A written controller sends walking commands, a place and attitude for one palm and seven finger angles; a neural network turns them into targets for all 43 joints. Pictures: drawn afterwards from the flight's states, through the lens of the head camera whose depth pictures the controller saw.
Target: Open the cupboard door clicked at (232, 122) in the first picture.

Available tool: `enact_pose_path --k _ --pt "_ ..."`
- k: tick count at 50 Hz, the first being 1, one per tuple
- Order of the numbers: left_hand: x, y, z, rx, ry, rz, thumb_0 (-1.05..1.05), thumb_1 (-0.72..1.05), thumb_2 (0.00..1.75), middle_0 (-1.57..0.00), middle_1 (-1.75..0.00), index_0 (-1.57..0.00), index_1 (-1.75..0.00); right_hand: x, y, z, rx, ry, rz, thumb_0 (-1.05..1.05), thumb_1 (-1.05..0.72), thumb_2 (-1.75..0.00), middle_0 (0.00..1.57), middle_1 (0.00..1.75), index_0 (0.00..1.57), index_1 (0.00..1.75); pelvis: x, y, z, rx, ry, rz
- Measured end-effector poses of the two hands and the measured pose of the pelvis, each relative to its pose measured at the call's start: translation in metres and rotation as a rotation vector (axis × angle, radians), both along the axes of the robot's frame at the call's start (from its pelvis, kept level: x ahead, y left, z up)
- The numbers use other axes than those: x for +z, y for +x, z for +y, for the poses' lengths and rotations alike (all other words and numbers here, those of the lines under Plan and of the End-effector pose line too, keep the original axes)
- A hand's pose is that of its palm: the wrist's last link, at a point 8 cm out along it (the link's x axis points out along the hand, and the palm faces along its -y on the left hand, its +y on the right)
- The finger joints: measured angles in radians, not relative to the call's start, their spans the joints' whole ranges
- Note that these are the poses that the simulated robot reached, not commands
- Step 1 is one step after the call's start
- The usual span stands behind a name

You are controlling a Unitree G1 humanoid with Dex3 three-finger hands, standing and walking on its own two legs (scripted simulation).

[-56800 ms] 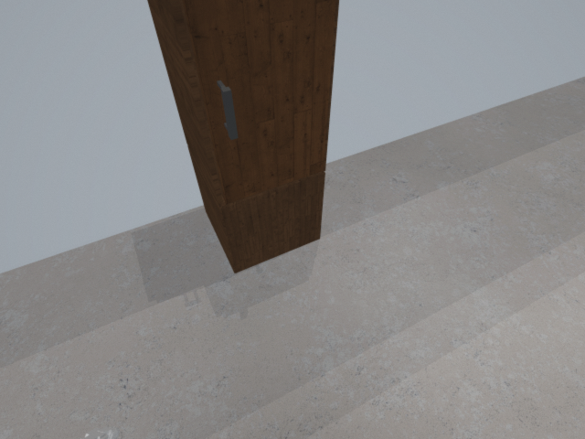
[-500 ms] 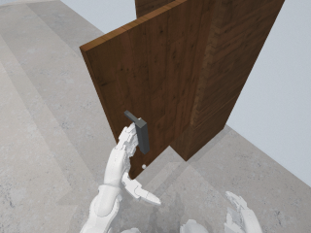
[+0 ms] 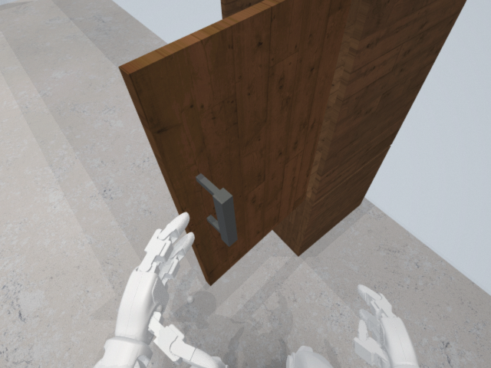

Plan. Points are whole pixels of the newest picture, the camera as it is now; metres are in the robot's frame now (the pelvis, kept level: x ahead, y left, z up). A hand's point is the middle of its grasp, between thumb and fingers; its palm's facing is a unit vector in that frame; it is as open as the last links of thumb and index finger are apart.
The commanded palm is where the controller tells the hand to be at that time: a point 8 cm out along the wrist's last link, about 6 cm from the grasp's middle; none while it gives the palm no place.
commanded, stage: slide the hand sideways off the handle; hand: left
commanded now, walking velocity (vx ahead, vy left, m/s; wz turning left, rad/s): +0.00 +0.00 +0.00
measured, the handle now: (217, 211) +0.34 +0.07 +0.07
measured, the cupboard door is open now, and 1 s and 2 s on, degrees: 95 95 95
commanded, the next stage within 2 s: draw the hand back to the body in 0.20 s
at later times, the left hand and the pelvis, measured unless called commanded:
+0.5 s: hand (158, 304) +0.20 +0.13 +0.09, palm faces -0.08 -0.99 -0.08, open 16.3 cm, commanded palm +0.17 +0.19 +0.10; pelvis +0.00 +0.00 +0.00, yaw +0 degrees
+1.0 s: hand (75, 285) +0.20 +0.20 +0.14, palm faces +0.18 -0.93 -0.33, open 14.9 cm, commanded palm +0.16 +0.25 +0.17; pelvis +0.02 +0.01 +0.05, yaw +0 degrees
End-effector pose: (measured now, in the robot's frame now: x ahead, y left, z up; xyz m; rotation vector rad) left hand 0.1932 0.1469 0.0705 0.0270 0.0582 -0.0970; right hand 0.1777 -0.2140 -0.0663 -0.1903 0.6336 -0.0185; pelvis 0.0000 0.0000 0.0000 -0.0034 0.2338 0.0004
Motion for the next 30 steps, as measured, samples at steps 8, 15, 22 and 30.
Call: enact_pose_path --k 8,15,22,30 --pt "-0.002 -0.008 0.019 0.002 0.015 0.014 -0.01 -0.5 0.3 -0.15 -0.3 -0.15 -0.3 -0.003 -0.004 -0.011 -0.019 -0.017 0.002 0.01 -0.91 -0.9 0.2 0.3 0.2 0.3 -0.004 -0.001 -0.005 0.004 -0.006 0.006" --pt "0.001 -0.015 0.017 -0.017 -0.005 0.003 -0.01 -0.5 0.3 -0.15 -0.3 -0.15 -0.3 -0.003 -0.009 -0.016 -0.033 -0.026 -0.015 0.01 -0.91 -0.9 0.2 0.3 0.2 0.3 -0.006 -0.003 -0.004 0.007 -0.009 0.006" --pt "0.01 -0.013 0.022 -0.017 0.039 -0.006 -0.01 -0.5 0.3 -0.16 -0.3 -0.15 -0.3 -0.002 -0.014 -0.014 -0.049 -0.013 -0.013 0.01 -0.91 -0.9 0.2 0.3 0.2 0.3 -0.004 -0.006 -0.005 -0.002 -0.006 -0.01" --pt "0.039 -0.015 0.049 0.027 0.055 -0.029 -0.01 -0.5 0.3 -0.16 -0.3 -0.15 -0.3 0.013 -0.014 -0.007 -0.053 0.004 -0.031 0.01 -0.91 -0.9 0.2 0.3 0.2 0.3 0.012 -0.001 -0.003 0.004 -0.015 -0.05"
